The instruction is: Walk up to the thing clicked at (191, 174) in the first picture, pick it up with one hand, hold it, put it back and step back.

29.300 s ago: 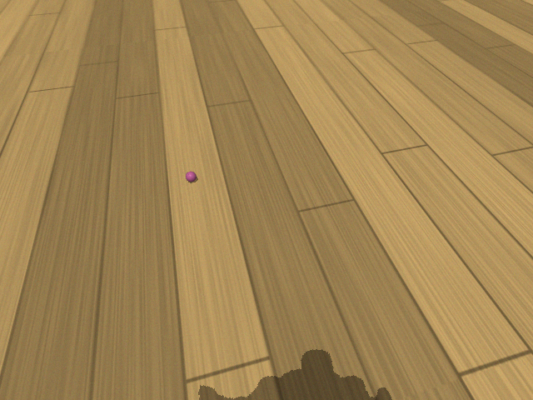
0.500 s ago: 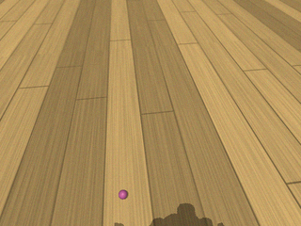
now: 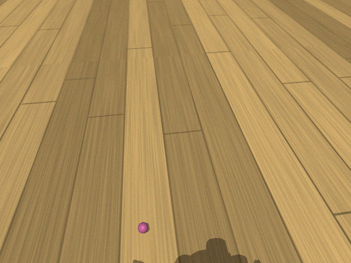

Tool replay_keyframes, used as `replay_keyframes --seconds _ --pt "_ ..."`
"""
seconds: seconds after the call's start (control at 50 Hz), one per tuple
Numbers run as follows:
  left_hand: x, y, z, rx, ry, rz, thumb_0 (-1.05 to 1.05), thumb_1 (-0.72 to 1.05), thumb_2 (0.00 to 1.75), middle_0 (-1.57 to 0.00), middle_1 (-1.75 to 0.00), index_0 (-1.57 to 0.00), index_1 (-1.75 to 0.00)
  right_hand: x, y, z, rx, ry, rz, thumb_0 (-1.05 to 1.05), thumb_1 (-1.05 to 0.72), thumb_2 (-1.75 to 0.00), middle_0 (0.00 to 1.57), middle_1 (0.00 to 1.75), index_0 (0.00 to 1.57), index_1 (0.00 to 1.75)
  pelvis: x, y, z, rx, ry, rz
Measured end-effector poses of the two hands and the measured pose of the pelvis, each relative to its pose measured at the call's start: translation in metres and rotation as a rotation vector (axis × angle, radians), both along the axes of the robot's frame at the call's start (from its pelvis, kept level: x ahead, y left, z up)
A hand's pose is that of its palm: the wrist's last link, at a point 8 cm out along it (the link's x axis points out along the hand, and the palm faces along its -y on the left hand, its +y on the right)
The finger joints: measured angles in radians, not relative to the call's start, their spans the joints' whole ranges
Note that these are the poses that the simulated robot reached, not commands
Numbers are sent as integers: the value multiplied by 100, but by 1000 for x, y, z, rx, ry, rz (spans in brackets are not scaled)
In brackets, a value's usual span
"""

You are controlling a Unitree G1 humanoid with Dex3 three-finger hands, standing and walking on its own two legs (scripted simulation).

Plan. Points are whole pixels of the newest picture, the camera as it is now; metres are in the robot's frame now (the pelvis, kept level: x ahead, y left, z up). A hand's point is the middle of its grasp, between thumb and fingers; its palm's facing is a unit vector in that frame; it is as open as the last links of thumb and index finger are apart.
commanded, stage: stand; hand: left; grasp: from above
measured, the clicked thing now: (143, 227) +0.44 +0.19 -0.76
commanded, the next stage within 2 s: rise first in 0.66 s
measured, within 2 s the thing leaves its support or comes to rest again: neither
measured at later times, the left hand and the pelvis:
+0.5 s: hand out of the picture +0.07 +0.26 -0.16, palm faces -0.02 -0.94 -0.34, open 7.4 cm; pelvis +0.00 +0.00 +0.00, yaw +0 degrees
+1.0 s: hand out of the picture +0.14 +0.26 -0.17, palm faces -0.02 -0.94 -0.34, open 9.0 cm; pelvis -0.01 +0.00 -0.02, yaw +1 degrees
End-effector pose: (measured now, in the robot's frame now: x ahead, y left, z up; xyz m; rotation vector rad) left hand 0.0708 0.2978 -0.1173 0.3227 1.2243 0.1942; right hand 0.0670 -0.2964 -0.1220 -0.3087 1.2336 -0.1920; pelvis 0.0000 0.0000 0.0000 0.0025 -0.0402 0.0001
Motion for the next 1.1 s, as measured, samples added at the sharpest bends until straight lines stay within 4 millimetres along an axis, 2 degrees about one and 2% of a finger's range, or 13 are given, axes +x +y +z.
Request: replay_keyframes --seconds 0.78,0.82,0.9,0.98,1.04,1.1 --pt "-4 5 -2 -1 14 7 0 90 90 -20 -31 -20 -30 1 6 0 0 13 4 0 -91 -90 20 30 20 30 2 5 0 0 4 7" --pt "5 3 -1 -5 -33 29 0 88 92 -20 -33 -19 -32 5 9 0 -1 -37 -2 0 -92 -90 20 30 20 30 0 5 -2 -1 27 16" --pt "34 0 -6 -18 -92 36 0 76 92 -20 -45 -19 -44 12 22 -2 17 -111 8 0 -93 -91 20 30 20 30 -9 5 -8 -3 76 28" --pt "61 3 -13 -10 -117 -24 0 54 92 -18 -63 -18 -62 13 35 -8 41 -151 3 0 -94 -91 20 30 20 30 -13 4 -17 -2 134 21" --pt "69 3 -15 13 -126 -56 0 35 91 -16 -76 -17 -74 12 43 -12 61 -170 -15 0 -93 -90 20 30 20 30 -12 6 -22 -2 154 18" --pt "68 4 -18 35 -102 -70 0 14 91 -15 -86 -16 -83 13 49 -14 75 -189 -21 0 -92 -90 20 30 20 30 -11 9 -26 -4 170 18"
